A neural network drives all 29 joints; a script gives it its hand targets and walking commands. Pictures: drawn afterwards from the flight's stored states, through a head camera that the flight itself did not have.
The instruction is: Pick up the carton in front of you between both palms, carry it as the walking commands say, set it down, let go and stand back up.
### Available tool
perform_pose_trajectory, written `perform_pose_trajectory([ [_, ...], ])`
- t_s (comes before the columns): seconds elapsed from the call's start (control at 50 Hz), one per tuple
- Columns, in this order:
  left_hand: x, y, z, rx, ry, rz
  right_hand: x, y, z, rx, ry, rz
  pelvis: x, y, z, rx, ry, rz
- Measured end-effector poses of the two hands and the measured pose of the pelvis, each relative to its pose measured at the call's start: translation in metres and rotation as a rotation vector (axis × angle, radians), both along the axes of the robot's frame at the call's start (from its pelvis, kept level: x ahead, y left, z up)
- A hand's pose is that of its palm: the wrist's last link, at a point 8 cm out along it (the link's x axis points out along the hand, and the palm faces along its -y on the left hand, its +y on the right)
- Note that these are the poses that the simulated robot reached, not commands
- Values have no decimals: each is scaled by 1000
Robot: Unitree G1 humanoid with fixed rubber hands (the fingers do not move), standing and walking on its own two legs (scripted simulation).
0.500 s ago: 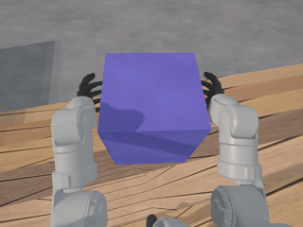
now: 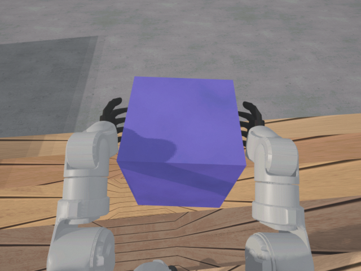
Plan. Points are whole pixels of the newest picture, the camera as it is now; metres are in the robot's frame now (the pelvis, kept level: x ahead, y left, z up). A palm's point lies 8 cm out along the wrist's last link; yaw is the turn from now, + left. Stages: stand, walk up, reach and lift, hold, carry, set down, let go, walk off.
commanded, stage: carry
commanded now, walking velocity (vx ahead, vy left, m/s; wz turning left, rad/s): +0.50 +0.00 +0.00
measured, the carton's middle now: (181, 148) +0.37 +0.02 +0.04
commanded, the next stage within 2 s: none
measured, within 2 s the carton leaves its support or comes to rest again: neither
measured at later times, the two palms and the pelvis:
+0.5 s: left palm (142, 74) +0.70 +0.17 +0.00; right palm (228, 70) +0.73 -0.13 +0.00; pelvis +0.37 -0.01 -0.12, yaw +1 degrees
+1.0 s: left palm (156, 49) +1.07 +0.18 -0.13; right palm (216, 54) +1.05 -0.12 -0.13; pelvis +0.71 +0.05 -0.23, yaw +2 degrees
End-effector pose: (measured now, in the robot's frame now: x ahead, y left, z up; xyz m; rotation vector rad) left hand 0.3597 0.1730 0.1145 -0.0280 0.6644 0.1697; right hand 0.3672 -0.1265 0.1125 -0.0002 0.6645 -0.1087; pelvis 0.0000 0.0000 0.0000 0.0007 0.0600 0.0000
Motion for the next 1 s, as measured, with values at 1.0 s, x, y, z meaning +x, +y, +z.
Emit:
perform_pose_trajectory([
  [1.0,711,4,-245,16,105,-94,684,4,-247,-16,107,-67,712,48,-225,2,15,28],
])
